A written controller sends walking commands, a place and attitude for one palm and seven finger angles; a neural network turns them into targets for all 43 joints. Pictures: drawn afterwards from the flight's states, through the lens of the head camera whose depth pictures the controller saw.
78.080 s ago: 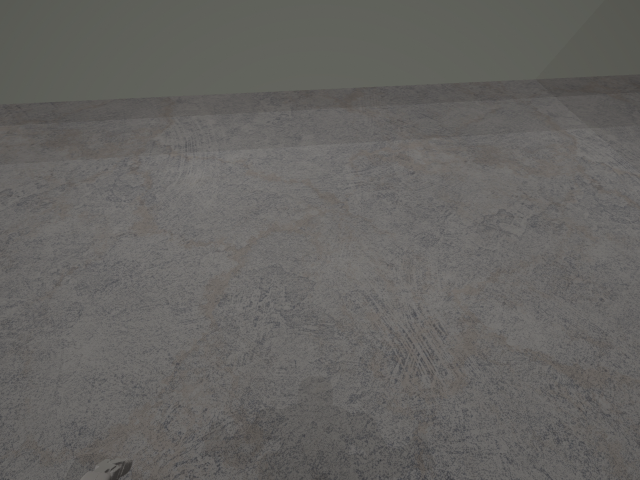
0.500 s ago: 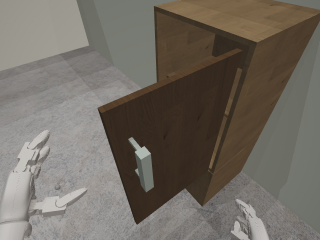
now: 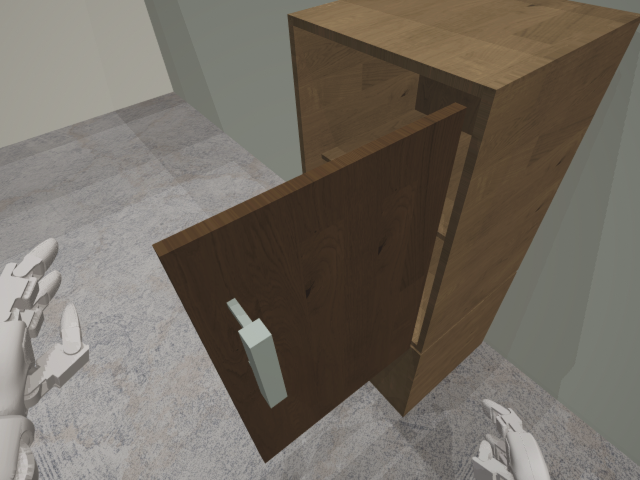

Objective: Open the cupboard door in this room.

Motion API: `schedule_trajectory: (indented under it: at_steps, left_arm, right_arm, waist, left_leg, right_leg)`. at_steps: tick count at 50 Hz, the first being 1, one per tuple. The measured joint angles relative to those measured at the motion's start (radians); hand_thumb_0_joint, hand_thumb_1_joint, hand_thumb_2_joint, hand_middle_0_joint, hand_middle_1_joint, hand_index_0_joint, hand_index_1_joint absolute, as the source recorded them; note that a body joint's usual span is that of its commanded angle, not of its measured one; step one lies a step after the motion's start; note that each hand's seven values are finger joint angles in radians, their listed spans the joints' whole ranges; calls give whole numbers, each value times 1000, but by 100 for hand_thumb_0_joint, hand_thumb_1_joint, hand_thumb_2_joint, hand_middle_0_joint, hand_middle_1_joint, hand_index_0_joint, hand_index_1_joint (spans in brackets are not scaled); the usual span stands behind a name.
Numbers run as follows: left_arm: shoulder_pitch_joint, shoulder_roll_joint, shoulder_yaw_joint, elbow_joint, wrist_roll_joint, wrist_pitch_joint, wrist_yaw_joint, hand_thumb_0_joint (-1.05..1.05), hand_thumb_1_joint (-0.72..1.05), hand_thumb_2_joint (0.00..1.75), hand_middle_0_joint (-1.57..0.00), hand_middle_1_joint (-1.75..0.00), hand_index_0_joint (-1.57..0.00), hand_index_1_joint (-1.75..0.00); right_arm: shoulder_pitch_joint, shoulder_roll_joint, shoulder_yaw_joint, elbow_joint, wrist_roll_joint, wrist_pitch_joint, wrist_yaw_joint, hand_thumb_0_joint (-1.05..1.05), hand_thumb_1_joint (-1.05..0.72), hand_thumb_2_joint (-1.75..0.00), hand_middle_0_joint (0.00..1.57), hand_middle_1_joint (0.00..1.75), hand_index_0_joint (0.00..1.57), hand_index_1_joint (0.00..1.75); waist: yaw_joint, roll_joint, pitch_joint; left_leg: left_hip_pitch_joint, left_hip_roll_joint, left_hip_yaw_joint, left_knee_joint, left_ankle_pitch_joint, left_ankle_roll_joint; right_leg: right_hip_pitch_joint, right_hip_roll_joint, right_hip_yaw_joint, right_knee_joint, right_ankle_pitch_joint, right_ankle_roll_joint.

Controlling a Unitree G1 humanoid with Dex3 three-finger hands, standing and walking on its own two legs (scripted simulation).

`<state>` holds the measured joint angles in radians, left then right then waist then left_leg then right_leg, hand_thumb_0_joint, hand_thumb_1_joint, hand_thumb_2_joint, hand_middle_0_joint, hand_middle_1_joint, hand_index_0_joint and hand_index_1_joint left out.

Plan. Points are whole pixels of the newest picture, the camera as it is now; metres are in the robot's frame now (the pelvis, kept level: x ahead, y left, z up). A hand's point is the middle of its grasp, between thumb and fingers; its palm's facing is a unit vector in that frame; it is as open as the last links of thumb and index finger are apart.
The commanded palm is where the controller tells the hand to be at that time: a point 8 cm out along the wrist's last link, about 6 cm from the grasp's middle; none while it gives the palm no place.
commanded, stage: draw the hand back to the body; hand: left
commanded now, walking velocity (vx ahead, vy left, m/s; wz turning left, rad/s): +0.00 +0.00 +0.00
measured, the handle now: (255, 353) +0.24 +0.11 +0.08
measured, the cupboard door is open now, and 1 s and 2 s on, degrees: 89 89 89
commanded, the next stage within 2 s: step back with the hand held close in 0.20 s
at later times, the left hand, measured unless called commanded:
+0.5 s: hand (66, 366) +0.17 +0.26 +0.15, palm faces +0.40 -0.80 -0.45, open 7.4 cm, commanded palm +0.11 +0.30 +0.17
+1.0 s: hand out of the picture +0.07 +0.30 +0.15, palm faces +0.44 -0.76 -0.48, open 7.4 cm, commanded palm +0.01 +0.34 +0.17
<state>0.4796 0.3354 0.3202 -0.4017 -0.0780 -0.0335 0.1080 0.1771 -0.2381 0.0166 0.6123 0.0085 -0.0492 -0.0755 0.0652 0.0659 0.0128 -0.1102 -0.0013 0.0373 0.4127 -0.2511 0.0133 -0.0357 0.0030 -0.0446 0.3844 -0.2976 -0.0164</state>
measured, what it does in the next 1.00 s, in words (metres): shifts its weight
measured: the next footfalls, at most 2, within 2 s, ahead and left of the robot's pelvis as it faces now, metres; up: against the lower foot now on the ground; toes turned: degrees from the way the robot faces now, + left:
right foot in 1.56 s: -0.29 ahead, -0.05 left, +0.00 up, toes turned -3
left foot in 1.78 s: -0.23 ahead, +0.16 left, +0.00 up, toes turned -3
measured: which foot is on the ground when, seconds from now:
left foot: down 0.00-1.00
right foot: down 0.00-1.00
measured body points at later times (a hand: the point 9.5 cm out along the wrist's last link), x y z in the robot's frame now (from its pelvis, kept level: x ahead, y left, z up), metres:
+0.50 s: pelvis -0.03 +0.00 +0.00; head -0.02 -0.01 +0.45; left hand +0.14 +0.30 +0.17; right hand +0.16 -0.23 -0.09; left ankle -0.02 +0.11 -0.74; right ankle -0.05 -0.10 -0.74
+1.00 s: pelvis -0.12 +0.04 -0.02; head -0.10 +0.04 +0.43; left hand +0.04 +0.34 +0.17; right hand +0.06 -0.20 -0.10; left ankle -0.02 +0.11 -0.74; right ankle -0.05 -0.10 -0.74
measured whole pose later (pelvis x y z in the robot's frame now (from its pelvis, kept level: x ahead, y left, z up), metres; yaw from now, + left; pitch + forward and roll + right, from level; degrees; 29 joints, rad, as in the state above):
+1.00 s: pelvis -0.12 +0.04 -0.02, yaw +3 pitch -1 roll -2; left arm 0.56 0.40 0.41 -0.54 -0.03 -0.17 0.14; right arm 0.22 -0.21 0.00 0.56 0.01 -0.03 -0.08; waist 0.00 0.02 0.05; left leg -0.45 -0.03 0.03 0.63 -0.28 0.05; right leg -0.34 0.00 -0.02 0.56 -0.22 0.00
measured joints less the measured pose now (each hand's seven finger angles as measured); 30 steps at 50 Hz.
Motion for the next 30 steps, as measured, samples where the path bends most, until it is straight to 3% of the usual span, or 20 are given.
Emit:
schedule_trajectory:
  at_steps: [17, 23, 30]
  left_arm:
    - [1, 5, 1, 9, -4, -5, -5, 1, 89, 90, -21, -30, -21, -30]
    - [-3, 36, 39, -4, 9, -41, -7, 1, 89, 90, -21, -30, -21, -30]
    - [83, 65, 31, -87, 8, -47, -1, 1, 89, 90, -21, -30, -21, -30]
  right_arm:
    - [2, 10, 1, 8, 3, 9, -7, 1, -90, -90, 21, 30, 20, 30]
    - [-16, 7, -1, -20, 6, 54, -1, 1, -90, -90, 21, 30, 20, 30]
    - [-20, -6, -26, -66, 13, 89, -8, 1, -90, -90, 21, 30, 20, 30]
  waist:
    - [1, 3, 5]
    - [-29, -8, 9]
    - [-54, -28, 28]
  left_leg:
    - [3, 10, -7, -3, 15, -7]
    - [-82, 20, -23, 46, 17, -5]
    - [-144, 7, 3, 57, 44, 16]
  right_leg:
    - [7, 10, -6, -8, 15, -8]
    - [-53, 21, -22, -4, 38, -2]
    - [-136, 3, 2, 37, 57, 16]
